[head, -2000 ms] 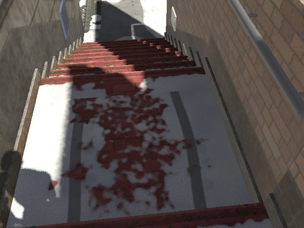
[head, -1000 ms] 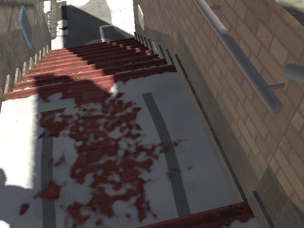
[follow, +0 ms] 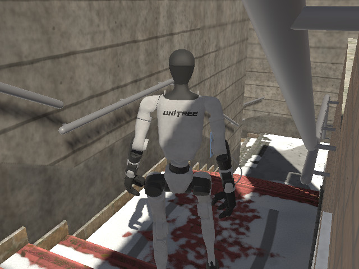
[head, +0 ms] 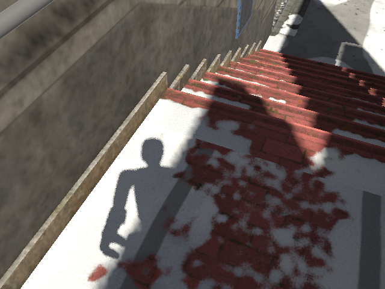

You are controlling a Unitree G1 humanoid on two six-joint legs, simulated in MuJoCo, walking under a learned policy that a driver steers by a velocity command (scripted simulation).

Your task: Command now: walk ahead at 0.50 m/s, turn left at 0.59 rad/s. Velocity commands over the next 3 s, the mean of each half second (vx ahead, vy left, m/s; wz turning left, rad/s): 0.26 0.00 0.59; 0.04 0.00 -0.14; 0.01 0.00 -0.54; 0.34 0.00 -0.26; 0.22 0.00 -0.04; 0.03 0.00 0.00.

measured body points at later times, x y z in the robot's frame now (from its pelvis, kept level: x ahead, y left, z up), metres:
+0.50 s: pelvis +0.22 -0.05 -0.13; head +0.25 -0.03 +0.31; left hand +0.17 +0.23 -0.27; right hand +0.53 -0.20 -0.20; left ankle +0.30 +0.10 -0.81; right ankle +0.26 -0.17 -0.87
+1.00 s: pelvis +0.25 -0.02 -0.13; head +0.27 +0.00 +0.32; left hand +0.34 +0.26 -0.26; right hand +0.40 -0.27 -0.25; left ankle +0.29 +0.09 -0.87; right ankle +0.27 -0.17 -0.82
